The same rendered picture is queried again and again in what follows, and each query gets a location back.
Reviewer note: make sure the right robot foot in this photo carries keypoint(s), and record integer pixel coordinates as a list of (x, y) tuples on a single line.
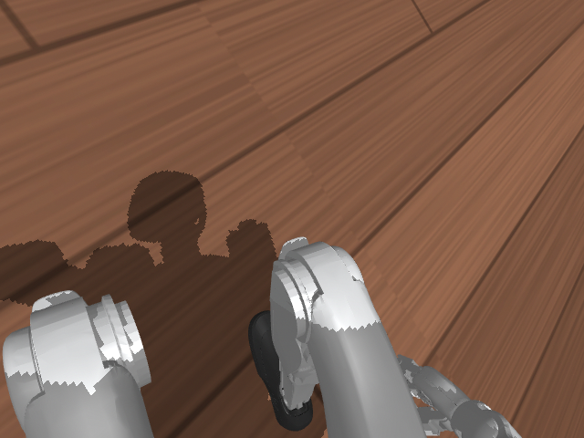
[(267, 366)]

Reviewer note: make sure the right robot arm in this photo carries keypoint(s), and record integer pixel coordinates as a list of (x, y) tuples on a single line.
[(474, 419)]

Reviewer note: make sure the right robot hand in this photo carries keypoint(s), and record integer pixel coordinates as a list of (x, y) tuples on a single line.
[(434, 389)]

